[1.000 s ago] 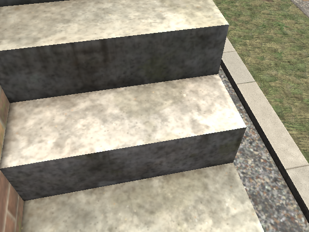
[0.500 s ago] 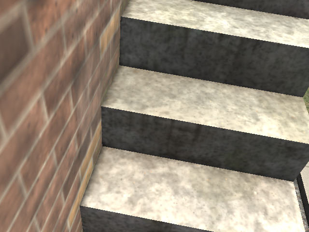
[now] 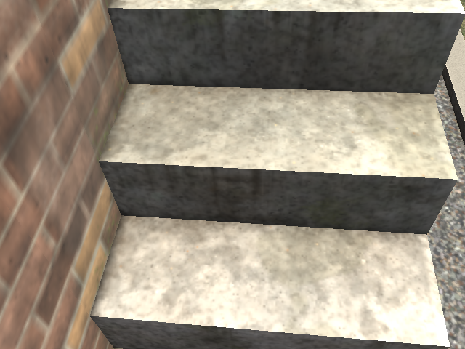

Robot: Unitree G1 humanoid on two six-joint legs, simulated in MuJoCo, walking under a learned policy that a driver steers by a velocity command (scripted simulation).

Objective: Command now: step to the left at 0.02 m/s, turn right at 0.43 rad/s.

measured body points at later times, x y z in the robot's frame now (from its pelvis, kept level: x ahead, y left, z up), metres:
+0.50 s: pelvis +0.00 +0.00 +0.00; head -0.01 +0.03 +0.45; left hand +0.20 +0.17 -0.11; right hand -0.02 -0.28 -0.11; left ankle -0.02 +0.13 -0.74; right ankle -0.05 -0.12 -0.69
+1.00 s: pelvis +0.07 -0.02 +0.02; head +0.07 -0.04 +0.46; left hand +0.15 +0.21 -0.10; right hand +0.24 -0.22 -0.08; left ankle +0.17 +0.11 -0.39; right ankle -0.02 -0.12 -0.74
